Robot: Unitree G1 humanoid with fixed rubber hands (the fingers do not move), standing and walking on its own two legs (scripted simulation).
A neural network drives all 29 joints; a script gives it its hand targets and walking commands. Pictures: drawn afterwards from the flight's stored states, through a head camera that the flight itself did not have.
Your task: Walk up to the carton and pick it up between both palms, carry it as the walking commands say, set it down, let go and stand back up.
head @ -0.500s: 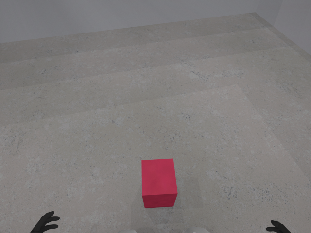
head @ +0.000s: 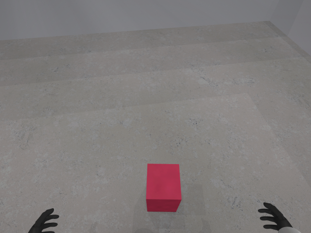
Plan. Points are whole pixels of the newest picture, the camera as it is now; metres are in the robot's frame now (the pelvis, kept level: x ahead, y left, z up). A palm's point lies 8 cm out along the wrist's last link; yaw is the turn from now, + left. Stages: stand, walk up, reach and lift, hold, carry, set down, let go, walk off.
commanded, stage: walk up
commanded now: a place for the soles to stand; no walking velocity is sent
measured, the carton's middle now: (162, 189) +0.41 -0.03 -0.63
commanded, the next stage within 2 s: reach and lift in 0.70 s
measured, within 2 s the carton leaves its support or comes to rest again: neither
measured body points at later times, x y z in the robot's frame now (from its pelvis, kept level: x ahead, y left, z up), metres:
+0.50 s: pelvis -0.01 -0.02 -0.01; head +0.02 -0.01 +0.44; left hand +0.12 +0.31 -0.11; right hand +0.10 -0.36 -0.11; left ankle +0.01 +0.12 -0.74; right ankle +0.00 -0.13 -0.74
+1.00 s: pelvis -0.02 -0.02 -0.02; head +0.09 -0.01 +0.41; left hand +0.18 +0.28 -0.12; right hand +0.17 -0.32 -0.11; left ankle +0.01 +0.12 -0.74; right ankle +0.00 -0.13 -0.74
